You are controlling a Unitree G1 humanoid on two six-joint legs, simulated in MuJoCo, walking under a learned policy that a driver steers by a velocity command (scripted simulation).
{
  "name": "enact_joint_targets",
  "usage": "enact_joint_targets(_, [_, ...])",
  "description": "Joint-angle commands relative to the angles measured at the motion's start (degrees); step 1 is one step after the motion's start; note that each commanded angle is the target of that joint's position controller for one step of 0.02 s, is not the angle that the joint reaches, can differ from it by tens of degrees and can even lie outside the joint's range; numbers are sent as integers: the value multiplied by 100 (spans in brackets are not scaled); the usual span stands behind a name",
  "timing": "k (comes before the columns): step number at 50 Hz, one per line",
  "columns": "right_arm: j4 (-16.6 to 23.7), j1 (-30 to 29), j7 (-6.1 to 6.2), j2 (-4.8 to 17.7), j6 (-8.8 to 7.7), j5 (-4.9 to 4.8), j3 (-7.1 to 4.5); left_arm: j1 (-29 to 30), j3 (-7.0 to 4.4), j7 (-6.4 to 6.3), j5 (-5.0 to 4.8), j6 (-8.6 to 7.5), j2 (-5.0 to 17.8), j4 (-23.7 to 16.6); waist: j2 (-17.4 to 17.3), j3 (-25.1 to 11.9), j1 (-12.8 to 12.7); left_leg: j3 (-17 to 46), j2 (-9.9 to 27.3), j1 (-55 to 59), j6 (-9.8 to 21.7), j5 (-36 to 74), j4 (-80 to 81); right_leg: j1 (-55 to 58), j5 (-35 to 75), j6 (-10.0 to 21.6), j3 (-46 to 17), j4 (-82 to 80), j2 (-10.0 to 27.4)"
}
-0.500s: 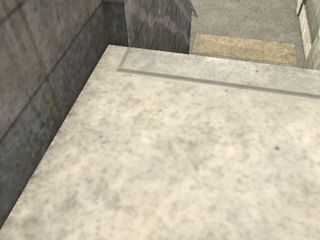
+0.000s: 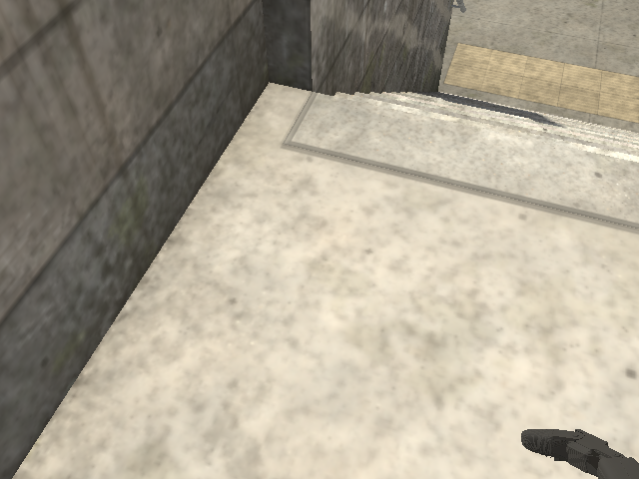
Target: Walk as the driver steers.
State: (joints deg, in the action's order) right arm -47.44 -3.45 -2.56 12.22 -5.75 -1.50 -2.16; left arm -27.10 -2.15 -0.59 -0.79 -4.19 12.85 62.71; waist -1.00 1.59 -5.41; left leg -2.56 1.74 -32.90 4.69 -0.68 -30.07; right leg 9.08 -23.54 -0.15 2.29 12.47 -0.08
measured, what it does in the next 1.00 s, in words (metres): walks ahead: left foot, then right foot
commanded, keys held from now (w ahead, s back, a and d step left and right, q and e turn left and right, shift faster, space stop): w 1.00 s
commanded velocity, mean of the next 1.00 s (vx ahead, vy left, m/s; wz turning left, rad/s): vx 0.49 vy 0.00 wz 0.00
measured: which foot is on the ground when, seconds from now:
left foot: up 0.00-0.00, down 0.02-0.60, up 0.62-1.00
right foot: down 0.00-0.02, up 0.04-0.58, down 0.60-1.00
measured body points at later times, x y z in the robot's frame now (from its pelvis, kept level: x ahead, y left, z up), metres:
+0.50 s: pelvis +0.27 +0.01 +0.02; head +0.29 +0.01 +0.47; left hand +0.46 +0.25 -0.09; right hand +0.24 -0.25 -0.12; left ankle +0.17 +0.11 -0.72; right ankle +0.46 -0.14 -0.68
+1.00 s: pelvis +0.55 -0.04 +0.02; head +0.57 -0.05 +0.47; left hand +0.53 +0.22 -0.11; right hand +0.73 -0.29 -0.09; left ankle +0.75 +0.14 -0.66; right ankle +0.48 -0.12 -0.72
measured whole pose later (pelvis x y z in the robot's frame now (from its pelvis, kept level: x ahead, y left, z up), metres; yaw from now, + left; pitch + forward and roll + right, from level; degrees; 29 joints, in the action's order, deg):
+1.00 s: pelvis +0.55 -0.04 +0.02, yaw +0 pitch +2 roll -1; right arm -50.6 3.9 0.0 14.7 -4.4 -0.8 -3.9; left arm -20.6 -2.8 0.1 -0.3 -5.3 12.8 58.2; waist -2.6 -0.2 -3.8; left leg 1.6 7.4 -39.6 0.9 4.5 -38.2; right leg -0.1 -12.1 3.4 3.4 10.5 -3.7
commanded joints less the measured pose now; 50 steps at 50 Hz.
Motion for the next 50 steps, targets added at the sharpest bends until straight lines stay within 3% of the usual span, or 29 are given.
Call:
enact_joint_targets(1, [-167, 1648, 51, 1097, -41, -8, -427, 268, -170, -15, 53, 41, 923, -290, 697, -795, 1342, -119, -259, 2626, 410, -229, -81, -965, 5655, 604, -176, 2269, 1117])
enact_joint_targets(2, [-372, 2688, 123, 1581, -7, 73, -538, 165, -70, -3, 168, 35, 673, -444, -177, -1679, 1549, 1418, 1003, 4464, 776, -448, -157, -2403, 3518, 434, 41, 4294, 683])
enact_joint_targets(3, [-466, 2844, 51, 1706, -12, 150, -512, -611, 150, 79, 47, -105, -191, -397, -1684, -2595, 1038, 4375, 2193, 5915, 1672, -1900, 927, -4280, -763, 191, -513, 6098, -379])
enact_joint_targets(4, [-428, 2578, 37, 1153, -34, 101, -369, -40, -5, 104, -111, -258, 480, -425, -1011, -2043, 1197, 4446, 1953, 5445, 1347, -2293, 1364, -4870, -776, 339, -1106, 6702, -75])
enact_joint_targets(5, [-331, 2009, 48, 936, -61, 70, -296, 569, -88, 104, -213, -335, 779, -647, -729, -1159, 1067, 3490, 1780, 4556, 1073, -1838, 1454, -5152, -245, 432, -889, 6693, 208])
enact_joint_targets(6, [-224, 1502, 34, 819, -89, 96, -241, 836, -102, 43, -179, -347, 788, -701, -103, -779, 845, 2769, 1599, 3604, 959, -1030, 1603, -4836, 332, 427, -762, 6417, 525])
enact_joint_targets(7, [-205, 1257, 7, 691, -118, 153, -210, 905, -156, -5, -85, -300, 734, -699, 16, -526, 651, 2237, 1384, 2896, 898, -522, 1745, -4535, 630, 412, -720, 6091, 708])
enact_joint_targets(9, [-302, 1242, -16, 528, -143, 203, -163, 632, -167, -19, -56, -139, 484, -660, -211, -447, 377, 1712, 1125, 2306, 877, -417, 2051, -4032, 839, 410, -749, 5677, 897])
enact_joint_targets(11, [-424, 1457, 39, 648, -153, 181, -177, 777, -187, -40, -48, -40, 425, -727, -232, -214, 327, 1409, 1068, 2030, 950, -365, 2292, -4171, 972, 335, -660, 5279, 962])
enact_joint_targets(13, [-497, 1691, 134, 837, -142, 191, -215, 1301, -221, -53, 9, -7, 505, -923, -153, 8, 410, 1304, 1091, 2095, 980, -358, 2455, -4685, 1492, 215, -644, 4698, 1018])
enact_joint_targets(16, [-578, 2019, 239, 897, -83, 167, -218, 1904, -236, -14, 59, -38, 492, -1116, -141, 116, 563, 1051, 1008, 2373, 854, -193, 2498, -5053, 2411, 113, -582, 3703, 954])
enact_joint_targets(20, [-715, 2439, 287, 963, -46, 103, -222, 2699, -170, 70, 20, -92, 379, -1328, -165, 235, 826, 691, 891, 2621, 685, -142, 2479, -4824, 3105, 99, -323, 2536, 696])
enact_joint_targets(25, [-941, 2836, 310, 1033, 77, 68, -272, 3372, -108, 237, -42, -157, 420, -1636, -210, 420, 983, 682, 1244, 3535, 655, 97, 2057, -4980, 2560, 230, -283, 1867, 559])
enact_joint_targets(27, [-953, 2769, 330, 1110, 130, 50, -313, 3259, -136, 295, -57, -198, 544, -1674, -316, 322, 832, 709, 1373, 3768, 567, 614, 1763, -4646, 2113, 372, -217, 1692, 457])
enact_joint_targets(28, [-925, 2656, 334, 1164, 154, 49, -330, 2981, -188, 302, -59, -216, 665, -1620, -411, 140, 651, 660, 1355, 3787, 500, 1397, 1459, -4141, 1925, 460, -95, 1638, 309])
enact_joint_targets(29, [-888, 2505, 335, 1163, 183, 47, -324, 2366, -289, 291, -46, -226, 834, -1445, -446, -235, 294, 477, 1177, 3692, 389, 2407, 754, -3239, 1915, 587, 95, 1531, 94])
enact_joint_targets(30, [-826, 2455, 333, 1001, 199, 80, -258, 1291, -448, 249, -27, -225, 1153, -1110, -336, -903, -144, 229, 845, 3116, 207, 2565, -491, -1711, 2029, 795, 6, 1639, 137])
enact_joint_targets(31, [-689, 2827, 305, 612, 144, 157, -123, 297, -587, 200, 87, -210, 1695, -921, 582, -1862, -205, -77, 255, 1176, -143, 757, -2684, 553, 1718, 1454, -1928, 1691, 1562])
enact_joint_targets(32, [-743, 3159, 257, 150, -2, 130, 25, 59, -546, 233, 59, -183, 1685, -834, 1670, -2474, -48, 499, -564, -353, -317, -3172, -4050, 1587, 779, 1966, -4249, 754, 2329])
enact_joint_targets(33, [-677, 2648, 238, 774, -113, -42, -136, 331, -403, 232, 5, -198, 1211, -867, 1229, -1930, -130, 996, -217, -995, -176, -3125, -4655, 1223, 325, 1681, -3994, 519, 2111])
enact_joint_targets(34, [-510, 2171, 241, 973, -174, -122, -181, 911, -333, 219, -10, -206, 1004, -1009, 954, -1176, -3, 791, 102, -1224, -79, -2559, -4607, 367, 679, 1452, -3147, 406, 1959])
enact_joint_targets(35, [-480, 1932, 287, 968, -176, -66, -201, 1380, -275, 229, 43, -210, 844, -1110, 486, -788, 181, 667, 378, -957, -75, -2003, -4325, -516, 1198, 1348, -2543, 231, 1761])
enact_joint_targets(36, [-482, 1910, 319, 901, -121, 5, -244, 1628, -228, 249, 104, -224, 682, -1142, 429, -511, 381, 664, 566, -632, -86, -1669, -4003, -1195, 1582, 1282, -2082, 36, 1553])
enact_joint_targets(37, [-508, 2051, 323, 773, -37, 24, -248, 1696, -193, 269, 146, -236, 567, -1109, 532, -461, 546, 694, 681, -286, -89, -1473, -3819, -1576, 1707, 1247, -1804, -141, 1408])
enact_joint_targets(39, [-535, 2165, 337, 566, 85, 31, -238, 1559, -204, 256, 112, -256, 623, -1003, 547, -319, 651, 622, 743, -157, -158, -1314, -3497, -1901, 1991, 1317, -1425, -398, 1291])
enact_joint_targets(41, [-398, 1811, 357, 615, 136, 75, -263, 1351, -242, 185, 109, -268, 808, -914, 435, -121, 624, 588, 780, -519, -280, -868, -3009, -1900, 2367, 1364, -1204, -549, 1287])
enact_joint_targets(44, [-197, 1213, 335, 582, 121, 119, -268, 1059, -240, 82, 93, -217, 862, -820, 382, 6, 490, 534, 743, -891, -402, 6, -2027, -1657, 2717, 1268, -902, -602, 1197])
enact_joint_targets(47, [-38, 617, 269, 469, 82, 92, -214, 811, -228, 41, 52, -189, 893, -754, 422, 135, 306, 338, 555, -667, -395, 714, -1012, -1596, 2641, 1122, -582, -665, 1036])
enact_joint_targets(50, [125, 92, 207, 490, 55, 40, -168, 498, -236, 22, 17, -151, 945, -607, 427, 294, 132, 234, 411, -625, -377, 708, -396, -1181, 2495, 1087, -532, -613, 1125])
Velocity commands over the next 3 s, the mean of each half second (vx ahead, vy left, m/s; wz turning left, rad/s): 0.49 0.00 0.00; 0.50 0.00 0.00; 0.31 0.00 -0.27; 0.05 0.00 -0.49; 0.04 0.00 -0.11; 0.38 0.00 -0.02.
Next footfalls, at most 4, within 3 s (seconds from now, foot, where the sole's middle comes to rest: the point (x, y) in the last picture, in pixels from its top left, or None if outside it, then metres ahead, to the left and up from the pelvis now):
0.02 left None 0.21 0.11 -0.76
0.60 right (425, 455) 0.52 -0.13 -0.76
1.16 left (324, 310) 0.84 0.11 -0.76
1.68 right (443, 314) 0.85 -0.17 -0.76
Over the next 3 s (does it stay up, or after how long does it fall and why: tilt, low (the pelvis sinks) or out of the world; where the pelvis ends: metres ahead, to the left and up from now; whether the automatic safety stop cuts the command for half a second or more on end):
stays up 1.11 -0.16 -0.01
